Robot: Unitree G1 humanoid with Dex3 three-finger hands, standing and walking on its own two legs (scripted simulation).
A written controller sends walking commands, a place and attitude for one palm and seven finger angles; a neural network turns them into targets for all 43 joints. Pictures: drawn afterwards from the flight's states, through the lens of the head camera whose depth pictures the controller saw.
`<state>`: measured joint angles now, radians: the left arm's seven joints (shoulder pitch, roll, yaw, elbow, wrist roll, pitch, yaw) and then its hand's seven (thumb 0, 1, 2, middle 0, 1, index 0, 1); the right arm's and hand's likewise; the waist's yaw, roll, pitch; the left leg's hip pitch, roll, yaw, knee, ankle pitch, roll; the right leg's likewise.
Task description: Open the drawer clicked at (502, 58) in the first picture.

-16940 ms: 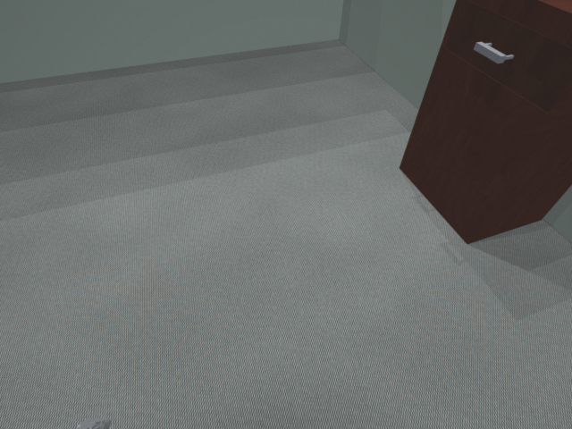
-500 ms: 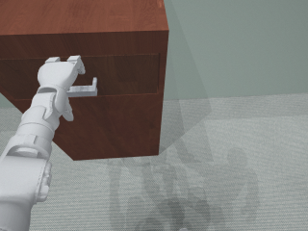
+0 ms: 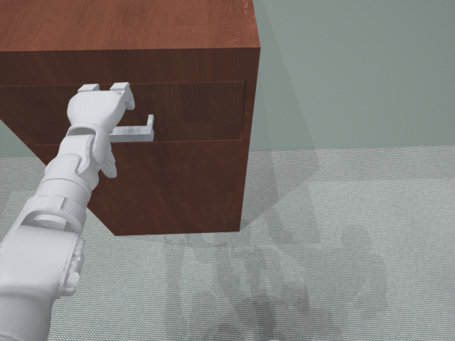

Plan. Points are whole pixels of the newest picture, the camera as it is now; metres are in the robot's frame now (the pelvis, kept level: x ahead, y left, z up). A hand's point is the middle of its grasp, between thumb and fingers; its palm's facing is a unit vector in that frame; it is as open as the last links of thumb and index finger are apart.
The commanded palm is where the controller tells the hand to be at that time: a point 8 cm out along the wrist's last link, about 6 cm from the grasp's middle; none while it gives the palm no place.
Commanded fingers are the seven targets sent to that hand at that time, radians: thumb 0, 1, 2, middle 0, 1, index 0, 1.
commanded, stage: lower the fingers behind the handle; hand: left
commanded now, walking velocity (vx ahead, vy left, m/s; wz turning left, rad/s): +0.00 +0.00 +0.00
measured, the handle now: (126, 126) +0.55 +0.20 +0.01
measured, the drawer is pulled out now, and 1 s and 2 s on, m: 0.00 0.00 0.00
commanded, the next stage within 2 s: close the thumb around the handle in 1.70 s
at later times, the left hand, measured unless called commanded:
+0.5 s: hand (114, 138) +0.49 +0.21 +0.04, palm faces -0.06 -0.03 -1.00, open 13.8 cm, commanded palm +0.48 +0.21 +0.09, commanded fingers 0.00 -0.50 0.30 -0.30 -1.20 -0.30 -1.20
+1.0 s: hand (118, 149) +0.49 +0.21 +0.01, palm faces -0.06 -0.03 -1.00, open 13.8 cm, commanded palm +0.48 +0.20 +0.06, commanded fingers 0.00 -0.50 0.30 -0.30 -1.20 -0.30 -1.20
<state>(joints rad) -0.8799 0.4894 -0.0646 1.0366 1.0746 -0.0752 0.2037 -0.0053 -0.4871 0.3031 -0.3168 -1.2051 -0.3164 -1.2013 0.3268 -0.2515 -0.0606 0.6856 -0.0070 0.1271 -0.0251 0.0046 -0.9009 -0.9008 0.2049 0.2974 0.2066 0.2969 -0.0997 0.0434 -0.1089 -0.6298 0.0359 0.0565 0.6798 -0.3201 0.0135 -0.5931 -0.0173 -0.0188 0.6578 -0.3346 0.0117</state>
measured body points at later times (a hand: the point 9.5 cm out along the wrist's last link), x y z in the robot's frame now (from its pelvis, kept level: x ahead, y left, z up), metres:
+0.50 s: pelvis +0.00 +0.00 -0.01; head +0.10 -0.01 +0.43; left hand +0.49 +0.21 +0.09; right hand +0.00 -0.28 -0.13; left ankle +0.00 +0.11 -0.72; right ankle -0.02 -0.13 -0.72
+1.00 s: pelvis +0.00 +0.00 -0.02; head +0.10 +0.00 +0.42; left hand +0.49 +0.21 +0.06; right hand +0.00 -0.27 -0.15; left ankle +0.00 +0.11 -0.72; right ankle -0.02 -0.13 -0.72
